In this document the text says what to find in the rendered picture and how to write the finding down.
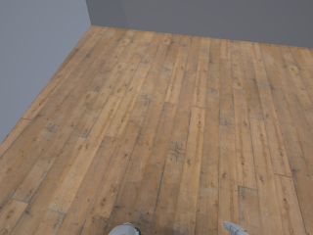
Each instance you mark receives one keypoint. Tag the left robot thigh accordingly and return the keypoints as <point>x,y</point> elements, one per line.
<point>124,229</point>

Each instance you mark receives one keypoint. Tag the robot right hand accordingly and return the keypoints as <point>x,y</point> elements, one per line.
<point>234,229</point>

